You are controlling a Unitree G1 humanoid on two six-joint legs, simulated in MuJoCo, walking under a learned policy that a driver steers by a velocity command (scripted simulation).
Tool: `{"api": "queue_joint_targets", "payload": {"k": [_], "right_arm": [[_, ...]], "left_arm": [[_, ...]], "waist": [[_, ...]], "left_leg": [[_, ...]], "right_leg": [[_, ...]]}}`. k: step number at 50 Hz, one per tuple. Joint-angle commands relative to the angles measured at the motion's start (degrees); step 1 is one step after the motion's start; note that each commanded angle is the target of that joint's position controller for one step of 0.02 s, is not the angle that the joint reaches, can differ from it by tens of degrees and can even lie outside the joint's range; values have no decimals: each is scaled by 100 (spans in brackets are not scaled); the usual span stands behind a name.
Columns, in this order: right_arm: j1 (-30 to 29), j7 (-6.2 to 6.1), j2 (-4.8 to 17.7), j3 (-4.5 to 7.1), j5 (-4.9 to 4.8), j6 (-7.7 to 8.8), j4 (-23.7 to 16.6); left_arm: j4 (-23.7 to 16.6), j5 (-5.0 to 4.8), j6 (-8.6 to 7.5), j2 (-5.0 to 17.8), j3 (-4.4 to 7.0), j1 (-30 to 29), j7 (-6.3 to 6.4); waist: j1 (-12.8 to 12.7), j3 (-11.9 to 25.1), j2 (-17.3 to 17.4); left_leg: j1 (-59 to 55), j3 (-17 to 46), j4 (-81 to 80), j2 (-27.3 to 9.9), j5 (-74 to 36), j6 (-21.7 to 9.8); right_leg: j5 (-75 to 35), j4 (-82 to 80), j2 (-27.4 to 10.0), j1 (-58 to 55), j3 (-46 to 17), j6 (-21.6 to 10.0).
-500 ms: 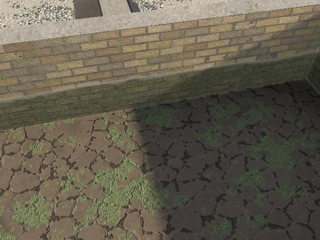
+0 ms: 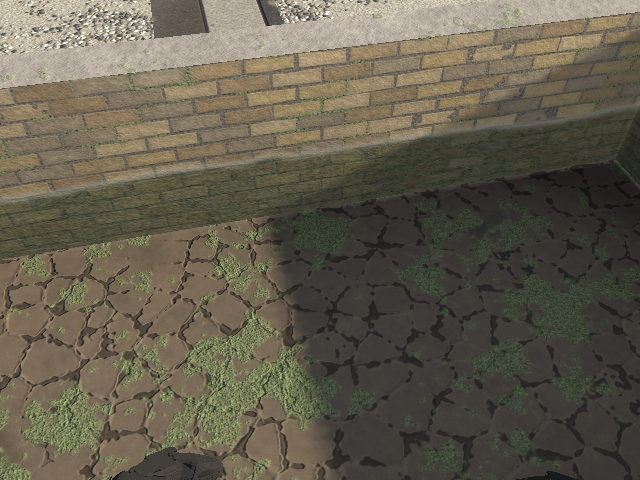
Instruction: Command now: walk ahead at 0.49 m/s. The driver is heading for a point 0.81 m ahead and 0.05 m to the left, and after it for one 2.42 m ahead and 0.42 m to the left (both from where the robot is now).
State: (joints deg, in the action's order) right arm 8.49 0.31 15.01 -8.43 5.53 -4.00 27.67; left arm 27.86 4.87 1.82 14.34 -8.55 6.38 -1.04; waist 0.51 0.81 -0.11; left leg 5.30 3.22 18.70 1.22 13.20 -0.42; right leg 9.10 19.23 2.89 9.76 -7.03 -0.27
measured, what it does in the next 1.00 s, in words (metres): stands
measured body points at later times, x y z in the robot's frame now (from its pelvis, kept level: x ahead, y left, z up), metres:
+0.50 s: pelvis +0.00 +0.00 +0.00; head +0.00 +0.00 +0.45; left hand +0.21 +0.20 -0.06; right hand +0.20 -0.21 -0.06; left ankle -0.04 +0.12 -0.75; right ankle +0.01 -0.12 -0.75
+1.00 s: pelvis +0.00 +0.00 +0.00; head +0.00 +0.01 +0.45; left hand +0.21 +0.20 -0.06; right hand +0.20 -0.20 -0.06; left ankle -0.04 +0.12 -0.75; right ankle +0.01 -0.12 -0.75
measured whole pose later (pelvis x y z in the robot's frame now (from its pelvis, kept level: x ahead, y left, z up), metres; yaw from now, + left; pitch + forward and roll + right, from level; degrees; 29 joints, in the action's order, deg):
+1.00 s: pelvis +0.00 +0.00 +0.00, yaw +0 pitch +0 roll +0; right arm 8.9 0.2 14.8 -8.4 5.4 -4.3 27.7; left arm 28.8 4.9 1.6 14.4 -8.5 7.2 -1.1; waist 0.4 1.5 -0.3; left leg 4.9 4.1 17.7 1.9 12.7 -0.8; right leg 9.0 18.6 2.1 9.6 -7.0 0.3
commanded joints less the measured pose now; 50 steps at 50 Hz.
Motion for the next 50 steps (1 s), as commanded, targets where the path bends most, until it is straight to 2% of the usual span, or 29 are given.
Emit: {"api": "queue_joint_targets", "payload": {"k": [1, 42, 43, 45, 46, 50], "right_arm": [[-395, -24, 532, 188, 1, 70, -549], [-370, -32, 498, 184, -14, 55, -540], [-408, -33, 513, 185, -33, 95, -555], [-402, -28, 507, 181, -35, 129, -546], [-368, -26, 484, 178, -16, 93, -531], [-381, -30, 493, 182, -10, 50, -536]], "left_arm": [[-542, -6, -124, 484, 167, -510, -4], [-457, -5, -131, 488, 168, -408, 1], [-479, -34, -119, 503, 180, -433, 22], [-477, -26, -97, 503, 181, -401, 45], [-457, 6, -103, 487, 169, -372, 28], [-465, -1, -127, 481, 168, -406, 0]], "waist": [[15, 438, -10], [-4, 467, 4], [-16, 447, 20], [-29, 509, 37], [-20, 532, 12], [-2, 459, -19]], "left_leg": [[-270, 570, -220, -519, -652, -87], [-295, 656, -277, -505, -899, -119], [-257, 655, -248, -498, -1018, -97], [-272, 652, -234, -497, -1073, -97], [-310, 654, -261, -501, -966, -121], [-306, 671, -284, -499, -900, -125]], "right_leg": [[-1266, -189, -618, 81, -477, -225], [-1291, -208, -651, 31, -447, -197], [-1352, -168, -650, 30, -451, -180], [-1369, -158, -658, -7, -454, -174], [-1307, -198, -658, -10, -446, -186], [-1274, -214, -653, 48, -439, -188]]}}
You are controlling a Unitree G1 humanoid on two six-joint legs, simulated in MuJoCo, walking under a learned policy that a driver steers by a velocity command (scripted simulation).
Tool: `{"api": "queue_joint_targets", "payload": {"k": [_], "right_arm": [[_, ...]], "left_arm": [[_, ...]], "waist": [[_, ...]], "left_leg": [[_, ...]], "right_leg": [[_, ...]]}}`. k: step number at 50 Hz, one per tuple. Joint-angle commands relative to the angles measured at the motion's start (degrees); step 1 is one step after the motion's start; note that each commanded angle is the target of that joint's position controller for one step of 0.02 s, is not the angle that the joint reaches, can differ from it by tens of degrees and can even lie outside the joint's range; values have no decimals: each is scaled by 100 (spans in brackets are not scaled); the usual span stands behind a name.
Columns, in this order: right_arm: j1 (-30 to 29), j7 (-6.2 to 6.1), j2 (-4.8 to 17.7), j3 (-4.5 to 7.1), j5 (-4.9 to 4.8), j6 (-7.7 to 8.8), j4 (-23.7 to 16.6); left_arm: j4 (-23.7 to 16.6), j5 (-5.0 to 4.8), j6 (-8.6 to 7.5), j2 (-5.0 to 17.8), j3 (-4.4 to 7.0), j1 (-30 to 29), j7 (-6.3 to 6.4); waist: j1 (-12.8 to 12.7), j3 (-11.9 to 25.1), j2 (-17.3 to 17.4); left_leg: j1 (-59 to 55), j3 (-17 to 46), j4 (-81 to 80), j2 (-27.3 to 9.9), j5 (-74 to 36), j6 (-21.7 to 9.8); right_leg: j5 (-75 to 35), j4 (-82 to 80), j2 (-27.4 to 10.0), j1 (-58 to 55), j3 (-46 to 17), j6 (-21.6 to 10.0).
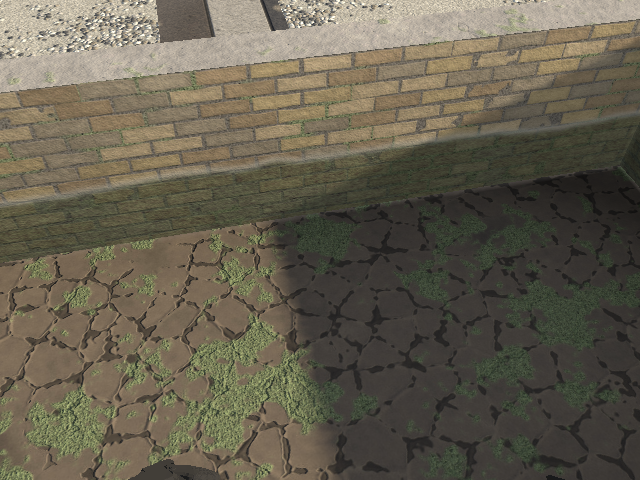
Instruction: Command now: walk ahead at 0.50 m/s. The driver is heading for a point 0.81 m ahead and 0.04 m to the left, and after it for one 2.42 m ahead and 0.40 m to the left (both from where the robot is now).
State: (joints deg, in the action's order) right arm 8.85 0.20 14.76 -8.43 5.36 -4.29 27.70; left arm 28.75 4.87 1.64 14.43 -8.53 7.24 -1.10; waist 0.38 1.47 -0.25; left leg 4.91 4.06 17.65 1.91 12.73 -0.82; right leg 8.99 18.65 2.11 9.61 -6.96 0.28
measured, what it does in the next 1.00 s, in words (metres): stands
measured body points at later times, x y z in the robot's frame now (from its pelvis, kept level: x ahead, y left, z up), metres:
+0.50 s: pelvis +0.00 +0.00 +0.00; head +0.00 +0.01 +0.45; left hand +0.21 +0.20 -0.06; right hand +0.20 -0.20 -0.07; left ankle -0.04 +0.12 -0.75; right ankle +0.01 -0.13 -0.75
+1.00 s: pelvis +0.01 +0.01 +0.00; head +0.01 +0.01 +0.45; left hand +0.12 +0.25 -0.11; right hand +0.12 -0.23 -0.11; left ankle -0.04 +0.12 -0.75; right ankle +0.01 -0.13 -0.75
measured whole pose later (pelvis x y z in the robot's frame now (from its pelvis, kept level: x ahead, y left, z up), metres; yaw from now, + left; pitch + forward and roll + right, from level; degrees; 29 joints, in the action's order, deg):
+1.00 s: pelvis +0.01 +0.01 +0.00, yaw +0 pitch +0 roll +0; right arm 17.3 0.0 15.2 -4.9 2.3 -3.9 38.2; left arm 36.3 2.2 4.1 14.8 -4.3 17.8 0.7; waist -0.1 1.3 0.1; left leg 1.3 4.6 12.0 2.5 10.8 -1.7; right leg 7.9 14.6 1.1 6.9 -7.5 0.9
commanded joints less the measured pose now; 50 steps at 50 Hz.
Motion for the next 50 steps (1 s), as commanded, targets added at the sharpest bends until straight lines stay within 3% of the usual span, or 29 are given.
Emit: {"api": "queue_joint_targets", "payload": {"k": [1, 10, 11, 18, 25, 29, 32, 37, 48, 50], "right_arm": [[-420, -20, 521, 183, 6, 78, -538], [-465, -20, 528, 183, -15, 121, -538], [-423, -18, 513, 181, 2, 102, -516], [-466, -20, 525, 182, -16, 119, -526], [-430, -20, 507, 180, 2, 77, -500], [-52, -5, 646, 272, -122, 111, -229], [94, 1, 637, 331, -180, 107, -50], [324, 11, 643, 436, -271, 118, 236], [744, -75, 635, 524, -340, 99, 680], [942, -1, 563, 496, -273, 155, 680]], "left_arm": [[-554, -3, -110, 475, 167, -488, 6], [-570, -33, -96, 493, 182, -488, 33], [-544, -1, -96, 480, 170, -437, 26], [-567, -33, -94, 491, 183, -470, 35], [-544, -2, -104, 474, 173, -430, 16], [-297, -123, -42, 602, 276, -21, 46], [-155, -156, 22, 606, 346, 150, 61], [53, -216, 113, 612, 466, 419, 109], [346, -264, 168, 598, 591, 962, 218], [256, -273, 156, 535, 563, 869, 200]], "waist": [[10, 390, 2], [-9, 371, 34], [-6, 441, 39], [-10, 370, 33], [1, 389, 13], [-25, 370, 30], [-36, 136, 41], [-46, 45, 20], [-47, 52, 19], [31, 107, 26]], "left_leg": [[-262, 589, -183, -568, -859, -85], [-216, 601, -168, -554, -1005, -74], [-266, 600, -189, -561, -937, -96], [-217, 612, -178, -546, -1027, -81], [-258, 625, -215, -546, -931, -109], [-371, 658, -321, -568, -1119, -165], [-325, 641, -452, -553, -942, -211], [-365, 606, -549, -523, -1000, -242], [-528, 512, -561, -459, -1668, -254], [-652, 528, -544, -536, -2283, -249]], "right_leg": [[-1261, -157, -577, 61, -448, -241], [-1302, -119, -579, 44, -443, -213], [-1255, -151, -586, 13, -439, -225], [-1298, -123, -581, 36, -433, -204], [-1231, -168, -583, 32, -420, -213], [-1316, -262, -634, -107, -487, -291], [-1069, -389, -603, -52, -488, -319], [-1007, -482, -572, -84, -465, -335], [-1295, -499, -479, -110, -353, -282], [-1762, -472, -523, -52, -402, -265]]}}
